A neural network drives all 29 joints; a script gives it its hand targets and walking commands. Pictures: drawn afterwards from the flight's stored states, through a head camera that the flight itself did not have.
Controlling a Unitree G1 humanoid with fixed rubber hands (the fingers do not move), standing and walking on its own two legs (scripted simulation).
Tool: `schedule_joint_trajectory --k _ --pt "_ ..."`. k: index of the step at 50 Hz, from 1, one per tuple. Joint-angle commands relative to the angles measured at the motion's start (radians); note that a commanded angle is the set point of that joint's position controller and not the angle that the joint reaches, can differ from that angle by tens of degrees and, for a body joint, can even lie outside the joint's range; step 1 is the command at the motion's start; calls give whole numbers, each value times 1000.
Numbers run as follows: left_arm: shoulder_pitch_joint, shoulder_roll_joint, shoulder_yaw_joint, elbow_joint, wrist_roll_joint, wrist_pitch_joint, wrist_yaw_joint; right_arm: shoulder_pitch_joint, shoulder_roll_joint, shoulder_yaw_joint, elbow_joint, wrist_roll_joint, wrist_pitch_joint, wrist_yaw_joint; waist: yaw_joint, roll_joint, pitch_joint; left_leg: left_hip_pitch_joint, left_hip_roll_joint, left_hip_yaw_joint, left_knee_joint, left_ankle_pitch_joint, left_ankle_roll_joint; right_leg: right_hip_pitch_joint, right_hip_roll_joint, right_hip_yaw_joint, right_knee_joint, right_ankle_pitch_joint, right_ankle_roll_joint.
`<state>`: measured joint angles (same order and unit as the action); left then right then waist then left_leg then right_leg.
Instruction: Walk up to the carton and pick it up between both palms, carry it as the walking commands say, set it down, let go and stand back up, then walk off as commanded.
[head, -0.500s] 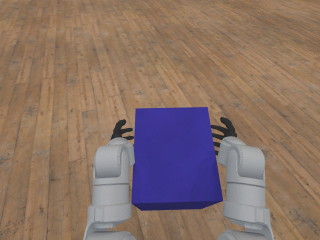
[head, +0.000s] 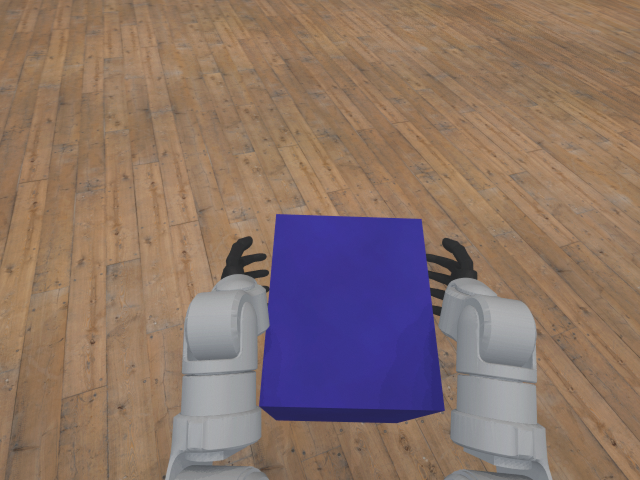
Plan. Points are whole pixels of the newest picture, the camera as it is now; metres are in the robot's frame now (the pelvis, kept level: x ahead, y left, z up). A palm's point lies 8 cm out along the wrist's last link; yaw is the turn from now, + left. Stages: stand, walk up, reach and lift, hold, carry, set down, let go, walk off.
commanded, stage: carry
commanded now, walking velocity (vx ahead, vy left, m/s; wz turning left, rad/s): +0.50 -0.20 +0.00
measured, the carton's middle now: (342, 328) +0.32 +0.01 +0.00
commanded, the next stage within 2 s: none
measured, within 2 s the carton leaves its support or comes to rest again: neither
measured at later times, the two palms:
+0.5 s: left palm (337, 142) +0.64 +0.03 +0.09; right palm (483, 149) +0.65 -0.23 +0.09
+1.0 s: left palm (388, 67) +0.99 -0.09 +0.08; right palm (496, 78) +0.99 -0.35 +0.08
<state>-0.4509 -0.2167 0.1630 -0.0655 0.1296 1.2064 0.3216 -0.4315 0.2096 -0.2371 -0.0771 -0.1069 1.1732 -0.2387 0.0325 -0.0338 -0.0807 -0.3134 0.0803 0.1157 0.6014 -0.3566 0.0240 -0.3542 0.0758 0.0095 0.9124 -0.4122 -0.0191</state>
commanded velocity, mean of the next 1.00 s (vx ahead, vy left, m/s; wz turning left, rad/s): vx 0.50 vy -0.20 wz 0.00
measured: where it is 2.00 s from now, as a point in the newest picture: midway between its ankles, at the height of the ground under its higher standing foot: (401, 230)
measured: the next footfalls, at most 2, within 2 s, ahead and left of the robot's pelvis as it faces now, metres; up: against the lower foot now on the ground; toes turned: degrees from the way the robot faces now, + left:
right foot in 0.24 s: +0.32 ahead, -0.19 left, +0.00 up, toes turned +2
left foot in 0.58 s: +0.50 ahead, +0.01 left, +0.00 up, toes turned +7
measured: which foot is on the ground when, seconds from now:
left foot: down 0.00-0.26, up 0.28-0.56, down 0.58-0.90, up 0.92-1.00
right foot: up 0.00-0.22, down 0.24-0.60, up 0.62-0.86, down 0.88-1.00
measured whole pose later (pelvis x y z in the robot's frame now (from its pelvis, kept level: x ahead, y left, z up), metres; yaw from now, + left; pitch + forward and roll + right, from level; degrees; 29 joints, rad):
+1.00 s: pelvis +0.67 -0.21 -0.01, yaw +0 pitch +2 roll +0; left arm -0.44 -0.21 0.13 -0.17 0.10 1.21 0.31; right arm -0.42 0.20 -0.21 -0.21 -0.10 1.19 -0.25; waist 0.01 0.00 0.05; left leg -0.28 0.11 0.06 1.07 -0.58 -0.07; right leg -0.43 0.05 -0.04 0.59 -0.22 -0.09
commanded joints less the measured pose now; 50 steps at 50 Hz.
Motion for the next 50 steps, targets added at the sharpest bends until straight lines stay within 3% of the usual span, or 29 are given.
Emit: schedule_joint_trajectory --k 1,4,8,9,10,11,12,13,14,15,17,21,23,26,27,28,29,30,31,33,36,40,42,43,44,45,46,48,50 --pt "-546 -1044 -644 -285 -411 -60 -257 -427 1016 592 -205 363 -23 209 -72 247 -385 930 300 -327 -114 943 71 -588 -79 -13 32 -63 21" --pt "-568 -1020 -642 -341 -401 -70 -245 -513 1000 609 -268 380 -29 203 -52 294 -354 698 289 -181 -189 766 26 -377 -74 -82 -156 77 2" --pt "-552 -1001 -657 -402 -395 -73 -234 -463 966 629 -311 386 -22 206 -16 391 -435 432 226 43 -51 1022 -52 125 31 -244 -341 281 -39" --pt "-553 -1004 -657 -395 -392 -66 -234 -435 954 634 -302 385 -16 205 -13 375 -472 384 204 97 76 1073 -77 264 46 -261 -429 323 -55" --pt "-512 -988 -644 -360 -380 -62 -232 -422 928 629 -298 369 -9 203 12 236 -545 263 145 98 276 942 -97 468 54 -228 -420 286 -58" --pt "-469 -988 -633 -347 -376 -56 -236 -421 929 642 -300 368 1 203 48 5 -592 -4 63 41 507 478 -101 681 -110 70 -469 264 -130" --pt "-478 -961 -626 -338 -372 -51 -237 -386 936 650 -280 365 12 208 19 -242 -554 -293 -75 -6 659 -208 -105 832 -311 432 -471 614 -247" --pt "-507 -964 -612 -292 -377 -46 -240 -418 925 648 -238 363 17 210 12 -215 -526 -382 -72 -80 716 -364 -74 849 -362 506 -445 835 -306" --pt "-468 -971 -607 -269 -373 -43 -250 -389 932 647 -197 348 19 207 2 -169 -500 -404 -60 -132 747 -328 -60 789 -375 548 -489 838 -315" --pt "-495 -991 -604 -272 -381 -44 -259 -408 958 648 -192 352 12 208 -2 -112 -480 -395 -10 -156 676 -274 -59 703 -367 456 -490 653 -299" --pt "-498 -1031 -583 -237 -370 -53 -275 -501 972 668 -249 364 -1 212 0 -155 -406 -352 42 -119 474 -295 -63 573 -314 298 -512 494 -250" --pt "-500 -1055 -582 -268 -374 -62 -274 -501 1021 670 -268 381 -15 215 2 -149 -429 -250 -3 -39 192 -202 -59 552 -305 214 -573 573 -251" --pt "-511 -1051 -591 -298 -383 -67 -274 -506 1013 664 -286 382 -18 215 1 -164 -429 -146 -51 21 63 -82 -64 527 -269 144 -574 597 -219" --pt "-456 -1031 -609 -295 -371 -46 -265 -409 1019 647 -244 368 -1 215 -36 -67 -398 191 -91 94 -201 163 -46 346 -191 -17 -438 651 -146" --pt "-425 -1021 -605 -274 -350 -38 -260 -386 1013 643 -226 370 4 218 -58 -31 -447 443 -27 6 -197 197 -13 171 -153 -68 -296 741 -101" --pt "-451 -1004 -605 -281 -358 -34 -257 -392 992 623 -193 357 5 215 -77 147 -507 691 165 -239 -183 357 61 -66 -77 -106 -103 654 -40" --pt "-429 -983 -608 -282 -352 -26 -257 -404 970 632 -208 363 4 213 -71 370 -517 895 370 -551 -190 778 164 -328 14 -74 112 100 2" --pt "-460 -967 -619 -292 -369 -26 -261 -376 981 620 -186 356 4 207 -70 371 -517 951 395 -596 -133 1092 226 -412 23 57 234 -86 6" --pt "-462 -983 -634 -293 -387 -27 -270 -342 1005 621 -187 346 7 205 -77 263 -515 907 395 -545 -107 1135 231 -432 -25 99 296 -75 15" --pt "-412 -1038 -631 -268 -402 -30 -282 -352 1012 633 -233 341 3 205 -71 192 -452 912 349 -433 -92 892 148 -566 -106 117 162 -97 4" --pt "-439 -1046 -645 -315 -414 -50 -276 -417 1018 649 -308 378 -17 208 -72 201 -414 871 314 -320 -123 873 75 -534 -102 22 -72 -76 18" --pt "-477 -1019 -637 -411 -409 -65 -266 -457 1004 669 -357 390 -16 203 -34 331 -428 427 242 -40 -137 712 -24 20 -35 -127 -372 225 -12" --pt "-497 -1023 -642 -407 -409 -62 -261 -439 986 676 -367 392 -13 201 -8 275 -510 211 150 81 115 772 -80 414 23 -222 -456 320 -33" --pt "-475 -1014 -632 -402 -400 -60 -257 -481 971 682 -387 396 -9 201 34 56 -568 -9 73 58 321 497 -93 633 -73 -60 -478 233 -61" --pt "-451 -994 -625 -389 -388 -52 -254 -424 964 683 -374 388 8 204 19 -227 -581 -240 -39 34 513 -119 -103 761 -322 332 -531 382 -171" --pt "-457 -982 -606 -345 -388 -43 -253 -441 945 693 -345 390 21 206 11 -250 -566 -320 -55 -44 573 -322 -72 790 -370 476 -524 531 -242" --pt "-398 -987 -599 -281 -370 -29 -256 -400 942 694 -292 370 32 203 5 -203 -512 -368 -47 -70 646 -315 -70 742 -406 538 -551 616 -259" --pt "-435 -1016 -576 -281 -374 -31 -272 -446 981 683 -280 374 24 205 -2 -98 -473 -398 30 -111 580 -228 -69 709 -372 340 -507 680 -243" --pt "-369 -1035 -555 -262 -361 -38 -287 -413 1020 713 -273 384 23 209 2 -137 -452 -393 51 -91 489 -156 -79 677 -319 255 -520 628 -216"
